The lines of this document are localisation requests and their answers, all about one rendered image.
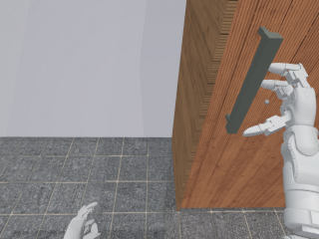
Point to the robot right forearm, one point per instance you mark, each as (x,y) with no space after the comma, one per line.
(300,172)

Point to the right robot hand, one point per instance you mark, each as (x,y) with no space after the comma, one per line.
(300,100)

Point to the left robot hand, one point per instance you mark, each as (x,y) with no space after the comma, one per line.
(78,227)

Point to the handle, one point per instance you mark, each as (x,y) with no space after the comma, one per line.
(264,55)

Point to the wardrobe door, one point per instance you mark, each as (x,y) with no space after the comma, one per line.
(230,170)

